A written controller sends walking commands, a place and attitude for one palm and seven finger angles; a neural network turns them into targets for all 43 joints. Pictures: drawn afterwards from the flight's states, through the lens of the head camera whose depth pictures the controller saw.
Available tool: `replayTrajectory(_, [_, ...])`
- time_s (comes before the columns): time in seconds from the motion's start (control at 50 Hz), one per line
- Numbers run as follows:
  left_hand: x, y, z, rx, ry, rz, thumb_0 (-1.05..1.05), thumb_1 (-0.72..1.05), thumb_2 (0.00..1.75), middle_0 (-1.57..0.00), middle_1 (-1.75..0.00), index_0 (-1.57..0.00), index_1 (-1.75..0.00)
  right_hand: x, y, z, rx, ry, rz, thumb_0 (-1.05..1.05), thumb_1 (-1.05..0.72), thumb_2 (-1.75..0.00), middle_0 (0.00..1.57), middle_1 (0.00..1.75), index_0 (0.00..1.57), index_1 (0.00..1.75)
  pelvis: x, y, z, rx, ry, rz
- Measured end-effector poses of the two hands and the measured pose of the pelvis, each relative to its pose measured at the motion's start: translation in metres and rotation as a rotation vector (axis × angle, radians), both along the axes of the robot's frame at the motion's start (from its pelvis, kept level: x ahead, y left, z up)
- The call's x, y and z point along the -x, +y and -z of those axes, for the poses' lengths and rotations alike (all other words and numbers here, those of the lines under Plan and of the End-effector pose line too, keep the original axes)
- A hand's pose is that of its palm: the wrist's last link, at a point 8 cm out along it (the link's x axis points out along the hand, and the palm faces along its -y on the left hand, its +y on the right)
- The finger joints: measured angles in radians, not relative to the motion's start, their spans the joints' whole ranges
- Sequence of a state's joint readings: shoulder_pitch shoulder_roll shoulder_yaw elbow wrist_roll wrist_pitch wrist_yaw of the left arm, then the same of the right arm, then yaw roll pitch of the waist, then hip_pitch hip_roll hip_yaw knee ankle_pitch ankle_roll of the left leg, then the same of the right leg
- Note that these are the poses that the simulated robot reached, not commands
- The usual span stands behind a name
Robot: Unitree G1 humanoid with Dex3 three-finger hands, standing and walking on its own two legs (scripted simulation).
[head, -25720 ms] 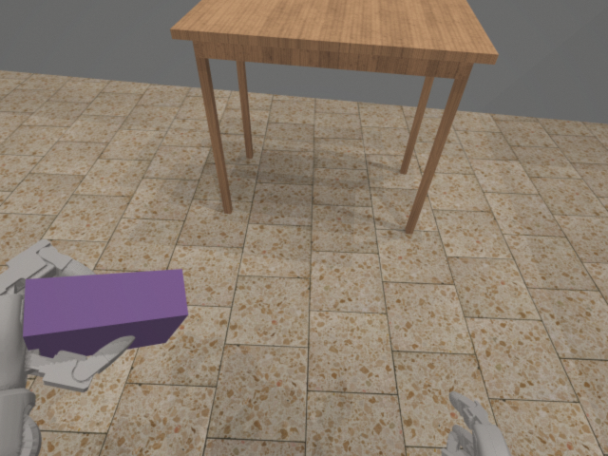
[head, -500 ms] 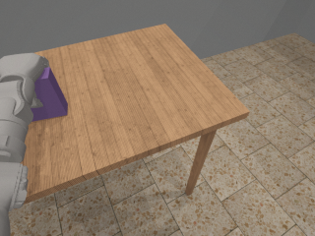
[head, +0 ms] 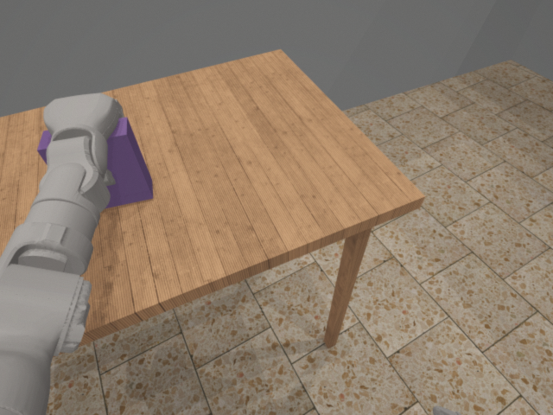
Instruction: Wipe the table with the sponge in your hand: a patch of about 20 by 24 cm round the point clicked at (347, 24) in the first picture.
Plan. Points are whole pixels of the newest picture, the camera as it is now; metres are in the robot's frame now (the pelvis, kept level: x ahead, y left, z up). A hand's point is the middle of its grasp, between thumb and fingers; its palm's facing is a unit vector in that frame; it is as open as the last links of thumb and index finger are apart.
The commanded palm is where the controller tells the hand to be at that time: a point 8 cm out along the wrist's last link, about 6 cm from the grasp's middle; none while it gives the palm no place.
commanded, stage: wipe back along the middle lane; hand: left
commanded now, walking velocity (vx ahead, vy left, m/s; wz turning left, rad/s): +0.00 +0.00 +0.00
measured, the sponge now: (108, 177) +0.44 +0.29 +0.11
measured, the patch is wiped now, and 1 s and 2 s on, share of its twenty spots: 0.50 0.65 0.80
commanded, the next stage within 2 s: slide across to the third lane in 1.52 s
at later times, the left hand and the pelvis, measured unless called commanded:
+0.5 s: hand (95, 182) +0.38 +0.27 +0.15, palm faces +0.00 +0.02 -1.00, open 9.2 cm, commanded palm +0.35 +0.27 +0.19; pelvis +0.00 -0.02 +0.00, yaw +0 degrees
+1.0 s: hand (96, 196) +0.36 +0.26 +0.15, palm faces +0.08 +0.01 -1.00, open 9.2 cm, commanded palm +0.31 +0.24 +0.18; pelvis +0.00 -0.01 +0.00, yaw +0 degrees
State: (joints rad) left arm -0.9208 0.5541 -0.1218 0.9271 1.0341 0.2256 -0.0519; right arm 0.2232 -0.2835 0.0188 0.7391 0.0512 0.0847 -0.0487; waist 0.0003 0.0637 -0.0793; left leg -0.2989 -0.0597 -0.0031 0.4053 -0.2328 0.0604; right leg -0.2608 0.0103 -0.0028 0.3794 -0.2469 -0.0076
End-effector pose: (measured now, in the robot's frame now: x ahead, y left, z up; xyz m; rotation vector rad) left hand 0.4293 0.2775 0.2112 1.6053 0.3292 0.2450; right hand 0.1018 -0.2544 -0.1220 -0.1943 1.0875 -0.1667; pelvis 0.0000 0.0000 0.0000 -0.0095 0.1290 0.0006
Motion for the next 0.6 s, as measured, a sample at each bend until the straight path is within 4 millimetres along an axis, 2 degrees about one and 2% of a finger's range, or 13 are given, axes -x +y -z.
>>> replayTrajectory(0.1, [0.007,-0.009,0.006,0.014,-0.024,0.003,-0.01,-0.47,1.13,-0.82,-1.41,-0.82,-1.45,0.015,-0.012,0.004,-0.003,0.035,0.036,0.0,-0.91,-0.89,0.2,0.3,0.2,0.3,-0.003,-0.004,-0.001,-0.002,-0.013,0.019])
replayTrajectory(0.2, [0.022,-0.01,0.006,0.018,-0.059,-0.02,-0.01,-0.46,1.13,-0.81,-1.42,-0.81,-1.46,0.012,-0.02,0.003,-0.007,0.023,0.044,0.01,-0.91,-0.89,0.2,0.3,0.2,0.3,-0.005,-0.01,-0.001,-0.004,-0.033,0.026])
replayTrajectory(0.28, [0.034,-0.011,0.006,0.018,-0.062,-0.043,0.0,-0.46,1.13,-0.81,-1.42,-0.81,-1.47,-0.006,-0.023,-0.001,-0.006,-0.025,0.027,0.01,-0.91,-0.89,0.2,0.3,0.2,0.29,-0.005,-0.013,-0.001,-0.006,-0.048,0.024])
replayTrajectory(0.38, [0.048,-0.012,0.006,0.021,-0.05,-0.056,0.0,-0.46,1.13,-0.8,-1.43,-0.81,-1.47,-0.039,-0.021,-0.011,-0.004,-0.116,-0.013,0.01,-0.91,-0.89,0.2,0.3,0.2,0.29,-0.003,-0.016,0.0,-0.009,-0.061,0.015])
replayTrajectory(0.5, [0.065,-0.017,0.006,0.025,-0.065,-0.035,0.0,-0.45,1.12,-0.8,-1.43,-0.8,-1.48,-0.077,-0.012,-0.025,-0.01,-0.216,-0.072,0.01,-0.91,-0.89,0.2,0.3,0.2,0.29,-0.001,-0.018,0.0,-0.011,-0.072,0.007])
replayTrajectory(0.6, [0.072,-0.018,0.008,0.022,-0.074,-0.043,0.0,-0.45,1.12,-0.79,-1.44,-0.8,-1.48,-0.095,-0.001,-0.032,-0.018,-0.256,-0.112,0.01,-0.91,-0.89,0.2,0.3,0.2,0.3,0.001,-0.019,0.001,-0.012,-0.078,-0.001])
